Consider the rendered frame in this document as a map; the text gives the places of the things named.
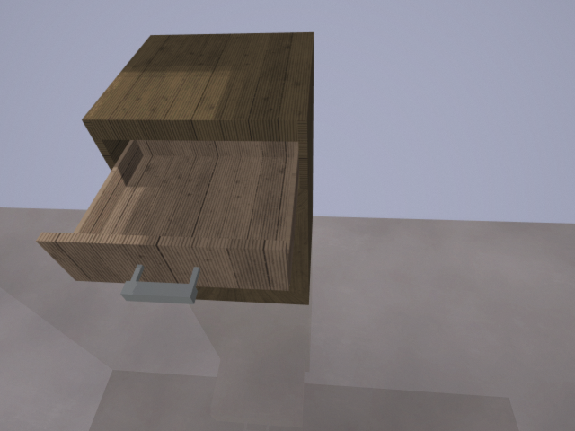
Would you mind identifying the handle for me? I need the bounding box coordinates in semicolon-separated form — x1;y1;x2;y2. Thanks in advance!
120;265;200;304

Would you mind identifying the drawer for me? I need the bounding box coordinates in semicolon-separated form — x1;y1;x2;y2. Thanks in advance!
36;140;299;291

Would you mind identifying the cabinet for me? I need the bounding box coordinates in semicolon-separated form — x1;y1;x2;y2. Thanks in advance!
82;32;314;305

